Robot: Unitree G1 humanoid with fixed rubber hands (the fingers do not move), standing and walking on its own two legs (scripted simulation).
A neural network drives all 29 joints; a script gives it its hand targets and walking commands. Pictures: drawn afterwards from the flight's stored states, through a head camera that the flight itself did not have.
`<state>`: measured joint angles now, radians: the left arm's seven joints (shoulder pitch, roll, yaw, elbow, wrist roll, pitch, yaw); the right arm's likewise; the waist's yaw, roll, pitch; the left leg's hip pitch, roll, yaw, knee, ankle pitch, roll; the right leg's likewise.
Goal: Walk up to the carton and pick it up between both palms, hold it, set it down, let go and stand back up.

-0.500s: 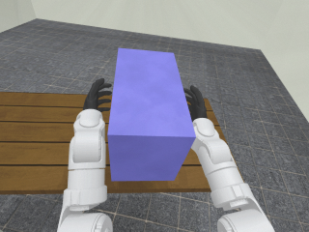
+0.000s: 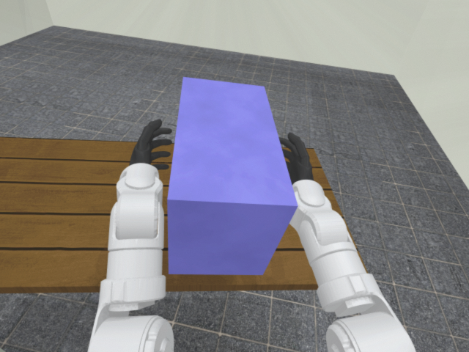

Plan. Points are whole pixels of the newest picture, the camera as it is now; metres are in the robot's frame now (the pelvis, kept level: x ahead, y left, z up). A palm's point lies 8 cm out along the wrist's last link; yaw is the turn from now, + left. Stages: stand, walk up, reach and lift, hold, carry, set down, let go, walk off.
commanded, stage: hold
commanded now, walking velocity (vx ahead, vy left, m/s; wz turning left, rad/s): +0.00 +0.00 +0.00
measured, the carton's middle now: (221, 171) +0.42 +0.01 +0.13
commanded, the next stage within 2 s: none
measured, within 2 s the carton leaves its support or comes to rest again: neither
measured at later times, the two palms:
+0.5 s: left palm (140, 169) +0.36 +0.14 +0.18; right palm (297, 176) +0.37 -0.11 +0.17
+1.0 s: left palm (140, 169) +0.36 +0.14 +0.18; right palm (298, 175) +0.36 -0.11 +0.17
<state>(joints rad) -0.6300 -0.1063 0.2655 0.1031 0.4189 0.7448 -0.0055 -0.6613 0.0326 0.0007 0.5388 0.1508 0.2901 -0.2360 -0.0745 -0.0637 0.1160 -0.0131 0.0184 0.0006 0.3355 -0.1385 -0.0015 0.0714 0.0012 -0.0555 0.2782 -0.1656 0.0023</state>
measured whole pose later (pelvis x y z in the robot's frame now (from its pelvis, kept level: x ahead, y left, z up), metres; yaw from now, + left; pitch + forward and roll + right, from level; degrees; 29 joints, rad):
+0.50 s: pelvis +0.01 +0.00 +0.00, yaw +1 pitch -11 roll -1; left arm -0.57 -0.09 0.24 0.03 0.40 0.75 -0.01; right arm -0.64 0.02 0.05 0.47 0.19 0.30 -0.26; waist -0.09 -0.07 0.13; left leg -0.01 0.01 -0.01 0.35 -0.16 0.00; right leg 0.10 0.00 -0.07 0.27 -0.17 0.01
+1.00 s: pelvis +0.00 +0.00 +0.00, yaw +1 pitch -10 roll -1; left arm -0.60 -0.09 0.26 0.07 0.38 0.73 -0.01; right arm -0.66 0.03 0.03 0.49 0.16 0.30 -0.26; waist -0.08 -0.07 0.11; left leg -0.03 0.02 -0.01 0.35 -0.14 0.00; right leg 0.07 0.00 -0.07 0.28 -0.17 0.00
